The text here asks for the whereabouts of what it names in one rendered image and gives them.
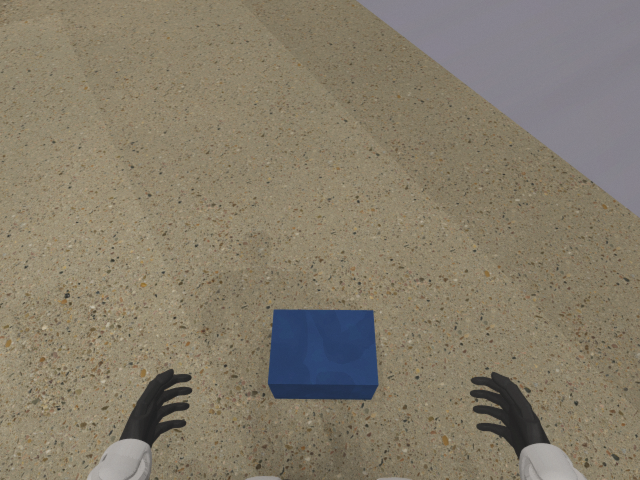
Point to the carton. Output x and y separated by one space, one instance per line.
323 354

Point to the left robot hand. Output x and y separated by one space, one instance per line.
143 423

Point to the left robot forearm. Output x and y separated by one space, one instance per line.
127 459

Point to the right robot forearm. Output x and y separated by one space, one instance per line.
542 461

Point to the right robot hand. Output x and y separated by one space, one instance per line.
522 426

